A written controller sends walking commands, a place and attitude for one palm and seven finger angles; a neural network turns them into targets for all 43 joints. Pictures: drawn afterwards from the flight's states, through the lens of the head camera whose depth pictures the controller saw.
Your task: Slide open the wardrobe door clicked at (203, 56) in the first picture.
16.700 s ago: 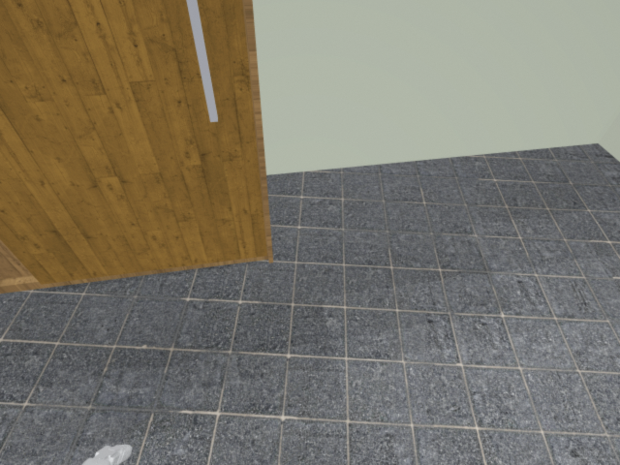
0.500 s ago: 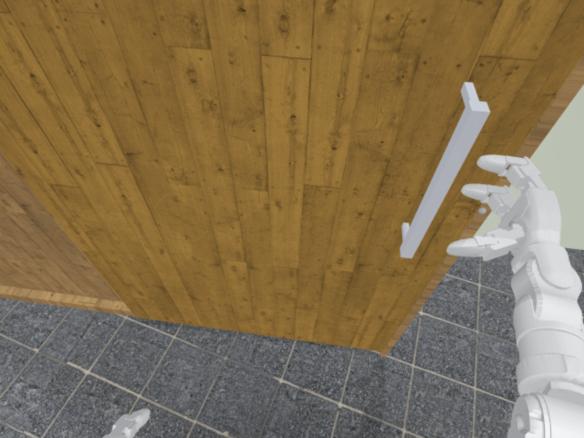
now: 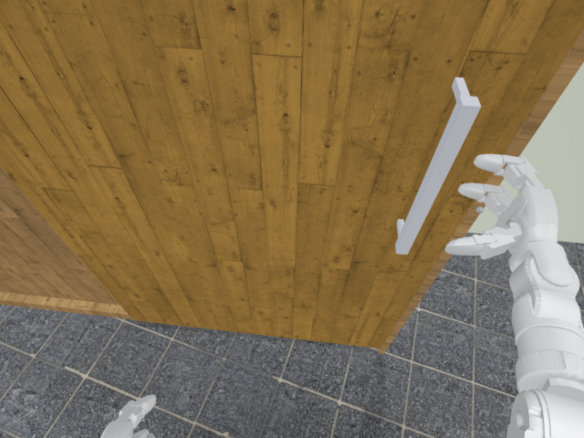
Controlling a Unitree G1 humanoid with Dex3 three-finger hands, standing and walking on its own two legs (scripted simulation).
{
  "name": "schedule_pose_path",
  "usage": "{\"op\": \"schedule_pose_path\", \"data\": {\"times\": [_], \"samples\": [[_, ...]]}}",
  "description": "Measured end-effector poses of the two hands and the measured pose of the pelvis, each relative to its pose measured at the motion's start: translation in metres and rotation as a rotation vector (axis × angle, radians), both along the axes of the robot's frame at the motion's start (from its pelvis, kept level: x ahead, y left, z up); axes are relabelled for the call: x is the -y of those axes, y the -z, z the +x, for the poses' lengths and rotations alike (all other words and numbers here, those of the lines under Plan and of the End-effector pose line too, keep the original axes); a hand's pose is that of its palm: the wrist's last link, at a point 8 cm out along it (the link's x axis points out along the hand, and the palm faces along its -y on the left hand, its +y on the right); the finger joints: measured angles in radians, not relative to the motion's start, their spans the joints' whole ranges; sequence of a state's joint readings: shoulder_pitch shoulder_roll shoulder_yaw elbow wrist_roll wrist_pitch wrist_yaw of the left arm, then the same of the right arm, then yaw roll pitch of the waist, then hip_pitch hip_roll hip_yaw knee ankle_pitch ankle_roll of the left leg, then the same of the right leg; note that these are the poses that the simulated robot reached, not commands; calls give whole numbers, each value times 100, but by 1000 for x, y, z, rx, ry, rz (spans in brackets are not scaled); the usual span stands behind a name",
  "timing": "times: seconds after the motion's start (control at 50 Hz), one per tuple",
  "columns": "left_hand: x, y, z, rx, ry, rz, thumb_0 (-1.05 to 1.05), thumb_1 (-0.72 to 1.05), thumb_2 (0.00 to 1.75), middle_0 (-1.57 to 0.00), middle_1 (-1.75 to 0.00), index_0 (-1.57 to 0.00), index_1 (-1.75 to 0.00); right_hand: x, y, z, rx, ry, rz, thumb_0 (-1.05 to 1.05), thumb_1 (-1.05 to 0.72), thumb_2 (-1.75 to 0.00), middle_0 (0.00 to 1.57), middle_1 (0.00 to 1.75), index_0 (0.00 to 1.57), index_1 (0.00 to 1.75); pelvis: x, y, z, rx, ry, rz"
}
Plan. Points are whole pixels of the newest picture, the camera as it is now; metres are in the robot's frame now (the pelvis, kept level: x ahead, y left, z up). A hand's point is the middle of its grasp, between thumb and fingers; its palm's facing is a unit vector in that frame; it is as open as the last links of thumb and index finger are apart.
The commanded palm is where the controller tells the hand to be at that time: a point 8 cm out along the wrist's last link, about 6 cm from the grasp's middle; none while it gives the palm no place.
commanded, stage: move the hooked fingers beside the handle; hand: right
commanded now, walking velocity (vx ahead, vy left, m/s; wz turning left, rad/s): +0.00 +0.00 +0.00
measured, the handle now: (425, 181) +0.47 -0.14 +0.10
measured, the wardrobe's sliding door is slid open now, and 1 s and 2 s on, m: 0.00 0.00 0.00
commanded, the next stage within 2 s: feel for the door with the fingertips in 0.06 s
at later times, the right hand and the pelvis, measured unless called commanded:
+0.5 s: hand (450, 209) +0.41 -0.16 +0.11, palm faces +0.02 +1.00 +0.00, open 14.0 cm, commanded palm +0.38 -0.21 +0.11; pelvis +0.00 +0.00 +0.00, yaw +0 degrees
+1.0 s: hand (449, 198) +0.43 -0.16 +0.12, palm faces +0.05 +1.00 -0.01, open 13.7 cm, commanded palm +0.40 -0.21 +0.11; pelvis -0.01 +0.01 +0.00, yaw -1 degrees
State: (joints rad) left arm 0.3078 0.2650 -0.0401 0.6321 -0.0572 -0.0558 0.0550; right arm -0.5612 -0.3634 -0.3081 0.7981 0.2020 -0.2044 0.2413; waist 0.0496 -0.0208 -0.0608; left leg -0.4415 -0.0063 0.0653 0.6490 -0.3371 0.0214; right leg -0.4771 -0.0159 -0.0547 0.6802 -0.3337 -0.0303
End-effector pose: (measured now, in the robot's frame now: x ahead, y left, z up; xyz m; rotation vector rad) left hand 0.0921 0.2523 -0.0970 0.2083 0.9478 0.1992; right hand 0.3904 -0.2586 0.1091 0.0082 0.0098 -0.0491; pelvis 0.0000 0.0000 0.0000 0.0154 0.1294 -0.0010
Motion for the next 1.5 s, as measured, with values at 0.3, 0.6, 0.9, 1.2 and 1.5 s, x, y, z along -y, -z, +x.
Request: {"op": "schedule_pose_path", "data": {"times": [0.3,0.6,0.9,1.2,1.5], "samples": [[2,3,-4,-25,-8,-9,0,91,89,-20,-30,-20,-30,-16,0,0,15,-33,3,-1,50,-30,30,120,30,120,3,0,4,-2,2,1],[9,4,8,25,11,-45,0,91,89,-20,-30,-20,-30,-48,-1,-6,20,-20,-6,-1,50,-29,30,120,30,120,0,0,1,18,-2,-4],[-8,10,-16,-50,-5,-21,0,91,89,-20,-30,-20,-30,-41,-6,10,20,-5,-15,-1,50,-30,33,123,33,122,-7,1,-4,0,7,-5],[-10,14,-36,-88,-22,-31,0,91,89,-20,-30,-20,-30,-45,-5,10,19,-11,-20,-1,50,-30,33,124,33,123,-8,3,-9,-8,5,-5],[-2,4,-5,15,-9,-47,1,91,89,-20,-30,-20,-30,-55,-3,-10,51,-16,-14,-1,50,-30,31,121,30,120,-6,0,-3,19,-10,-7]]}}
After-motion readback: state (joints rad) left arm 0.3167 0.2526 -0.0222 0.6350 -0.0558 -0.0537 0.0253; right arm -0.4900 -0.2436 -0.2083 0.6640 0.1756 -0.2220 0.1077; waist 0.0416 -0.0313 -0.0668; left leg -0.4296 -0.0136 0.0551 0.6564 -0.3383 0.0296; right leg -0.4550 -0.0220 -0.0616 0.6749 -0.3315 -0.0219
